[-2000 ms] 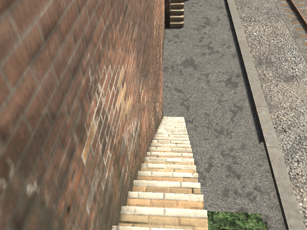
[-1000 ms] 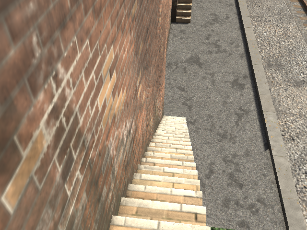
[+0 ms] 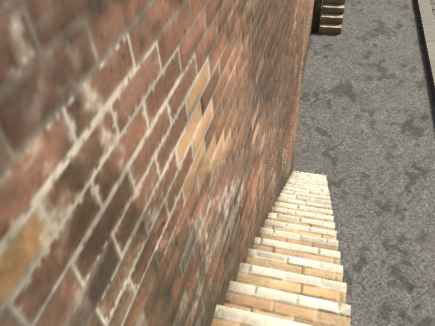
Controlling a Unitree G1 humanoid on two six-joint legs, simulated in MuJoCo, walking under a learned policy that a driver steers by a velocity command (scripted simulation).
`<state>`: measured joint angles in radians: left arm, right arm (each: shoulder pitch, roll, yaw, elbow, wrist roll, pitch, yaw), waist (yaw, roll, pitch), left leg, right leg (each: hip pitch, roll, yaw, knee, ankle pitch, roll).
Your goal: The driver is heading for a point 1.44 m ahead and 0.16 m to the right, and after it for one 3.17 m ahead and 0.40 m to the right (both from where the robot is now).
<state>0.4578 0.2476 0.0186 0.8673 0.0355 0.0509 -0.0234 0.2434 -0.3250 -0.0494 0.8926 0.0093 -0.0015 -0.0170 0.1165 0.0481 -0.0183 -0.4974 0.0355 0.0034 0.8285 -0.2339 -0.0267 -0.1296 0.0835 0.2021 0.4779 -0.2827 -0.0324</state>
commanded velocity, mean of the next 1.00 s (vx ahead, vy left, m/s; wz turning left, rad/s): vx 0.12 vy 0.00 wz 0.00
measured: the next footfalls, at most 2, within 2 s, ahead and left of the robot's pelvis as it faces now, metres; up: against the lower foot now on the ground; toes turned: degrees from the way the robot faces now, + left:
left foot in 0.14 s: +0.10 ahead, +0.09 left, +0.00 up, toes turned -6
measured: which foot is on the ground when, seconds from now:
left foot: up 0.00-0.12, down 0.14-1.00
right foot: down 0.00-1.00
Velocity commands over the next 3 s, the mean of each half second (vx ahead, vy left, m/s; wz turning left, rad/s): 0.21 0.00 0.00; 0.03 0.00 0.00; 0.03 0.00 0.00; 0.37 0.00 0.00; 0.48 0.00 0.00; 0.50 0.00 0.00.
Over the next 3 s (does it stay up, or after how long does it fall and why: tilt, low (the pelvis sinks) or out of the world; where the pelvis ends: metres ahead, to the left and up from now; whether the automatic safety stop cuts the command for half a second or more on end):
stays up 0.50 0.02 -0.40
